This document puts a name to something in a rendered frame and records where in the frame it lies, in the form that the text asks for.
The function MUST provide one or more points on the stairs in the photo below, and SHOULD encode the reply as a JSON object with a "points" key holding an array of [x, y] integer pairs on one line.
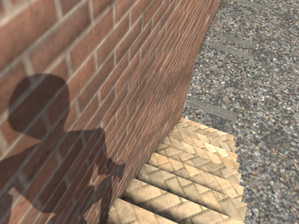
{"points": [[192, 178]]}

